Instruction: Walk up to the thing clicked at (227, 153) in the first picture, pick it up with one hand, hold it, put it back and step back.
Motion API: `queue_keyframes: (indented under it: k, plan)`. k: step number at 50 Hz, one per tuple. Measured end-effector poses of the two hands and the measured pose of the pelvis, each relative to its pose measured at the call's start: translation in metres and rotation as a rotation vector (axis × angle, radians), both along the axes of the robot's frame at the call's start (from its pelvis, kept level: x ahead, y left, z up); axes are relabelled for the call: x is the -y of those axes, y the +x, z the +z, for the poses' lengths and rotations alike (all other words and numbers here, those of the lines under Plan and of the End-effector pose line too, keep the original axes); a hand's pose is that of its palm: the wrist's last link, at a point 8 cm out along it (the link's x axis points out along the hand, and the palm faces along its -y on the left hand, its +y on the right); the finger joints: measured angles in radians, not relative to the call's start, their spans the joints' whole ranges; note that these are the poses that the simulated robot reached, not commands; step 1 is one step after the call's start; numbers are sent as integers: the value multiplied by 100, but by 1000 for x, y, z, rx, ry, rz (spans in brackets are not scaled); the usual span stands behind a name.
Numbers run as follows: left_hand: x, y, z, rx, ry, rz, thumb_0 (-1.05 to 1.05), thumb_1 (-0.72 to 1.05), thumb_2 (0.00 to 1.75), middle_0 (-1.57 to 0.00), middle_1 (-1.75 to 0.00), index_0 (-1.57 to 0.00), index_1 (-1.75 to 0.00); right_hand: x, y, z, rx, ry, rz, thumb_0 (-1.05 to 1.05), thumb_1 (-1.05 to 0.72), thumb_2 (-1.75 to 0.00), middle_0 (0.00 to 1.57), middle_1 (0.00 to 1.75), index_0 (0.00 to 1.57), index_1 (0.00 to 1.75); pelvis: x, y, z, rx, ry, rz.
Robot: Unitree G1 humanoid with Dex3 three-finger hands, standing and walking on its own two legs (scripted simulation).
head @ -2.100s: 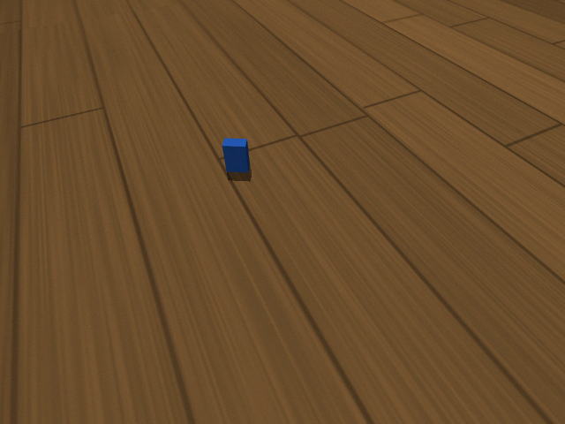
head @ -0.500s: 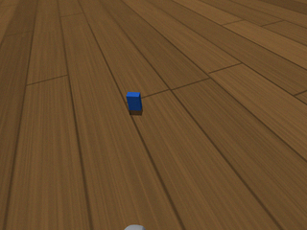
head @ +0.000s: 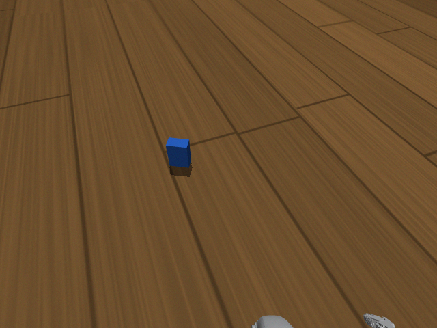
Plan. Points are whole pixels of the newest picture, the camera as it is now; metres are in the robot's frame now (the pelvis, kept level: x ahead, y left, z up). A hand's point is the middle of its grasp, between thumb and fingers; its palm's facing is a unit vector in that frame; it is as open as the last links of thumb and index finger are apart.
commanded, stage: walk up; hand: left
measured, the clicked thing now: (179, 153) +1.12 +0.24 -0.68
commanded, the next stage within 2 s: none
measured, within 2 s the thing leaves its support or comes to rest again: neither
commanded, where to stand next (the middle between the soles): +0.79 +0.02 m, yaw -3 degrees
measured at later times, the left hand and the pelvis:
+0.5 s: hand (129, 276) +0.24 +0.21 -0.12, palm faces +0.00 -0.92 -0.40, open 7.4 cm; pelvis +0.22 -0.07 +0.00, yaw -1 degrees
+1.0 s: hand (126, 193) +0.47 +0.27 -0.15, palm faces -0.03 -0.94 -0.34, open 7.4 cm; pelvis +0.42 +0.00 +0.00, yaw +0 degrees
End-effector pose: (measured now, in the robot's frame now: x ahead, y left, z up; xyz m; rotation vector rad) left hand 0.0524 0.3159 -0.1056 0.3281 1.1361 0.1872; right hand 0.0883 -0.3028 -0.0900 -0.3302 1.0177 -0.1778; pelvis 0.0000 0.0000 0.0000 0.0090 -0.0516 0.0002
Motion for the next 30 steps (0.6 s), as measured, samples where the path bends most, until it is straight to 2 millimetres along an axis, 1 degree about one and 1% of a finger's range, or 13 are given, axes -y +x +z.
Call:
queue_keyframes:
  k: [3, 6, 9, 12, 13, 15, 18, 20, 25, 27, 30]
  plan:
    - [4, 53, 9, 64, 11, -37, 1, 91, 90, -20, -30, -20, -30, 11, 7, -4, -37, -1, -19, 1, -90, -89, 21, 30, 21, 30, 7, 28, 0, 11, 16, -11]
    - [14, 99, 15, 89, 23, -79, 1, 91, 90, -20, -30, -20, -30, 27, 19, -12, -64, 4, -39, 1, -90, -89, 21, 30, 21, 30, 17, 57, -3, 17, 29, -24]
    - [27, 139, 16, 97, 44, -96, 1, 91, 90, -20, -30, -20, -30, 48, 37, -27, -82, 14, -63, 1, -90, -89, 21, 30, 21, 30, 32, 90, -13, 15, 37, -24]
    - [40, 170, 12, 114, 75, -74, 1, 91, 90, -20, -30, -20, -30, 71, 63, -49, -115, 15, -71, 1, -90, -89, 21, 30, 21, 30, 49, 126, -27, 11, 16, -19]
    - [45, 176, 12, 123, 82, -65, 1, 91, 90, -20, -30, -20, -30, 75, 73, -54, -130, 16, -69, 1, -90, -89, 21, 30, 21, 30, 54, 135, -28, 13, 6, -13]
    - [54, 183, 15, 131, 80, -42, 1, 91, 90, -20, -30, -20, -30, 79, 95, -56, -153, 20, -46, 1, -90, -89, 21, 30, 20, 30, 60, 150, -25, 20, 14, -6]
    - [66, 183, 24, 102, 70, -3, 1, 90, 90, -20, -30, -20, -30, 80, 131, -47, -151, 34, -18, 1, -90, -89, 20, 30, 20, 30, 64, 171, -12, 22, 22, -3]
    - [70, 181, 28, 62, 66, 12, 1, 90, 90, -20, -30, -20, -30, 79, 155, -38, -130, 45, -5, 1, -90, -89, 20, 30, 20, 30, 66, 184, -4, 17, 20, -8]
    - [69, 182, 28, -25, 58, 36, 1, 90, 90, -20, -30, -21, -30, 78, 205, -22, -103, 43, 18, 1, -90, -89, 20, 30, 20, 30, 67, 219, 5, 4, -1, -12]
    - [65, 188, 26, -43, 54, 45, 1, 90, 90, -20, -30, -21, -30, 77, 223, -18, -112, 33, 26, 1, -90, -89, 20, 30, 20, 30, 64, 234, 5, -2, -10, -7]
    - [55, 203, 20, -53, 48, 59, 1, 90, 90, -20, -30, -21, -30, 72, 252, -13, -123, 13, 48, 1, -90, -89, 20, 30, 20, 30, 58, 258, 3, -6, -24, 5]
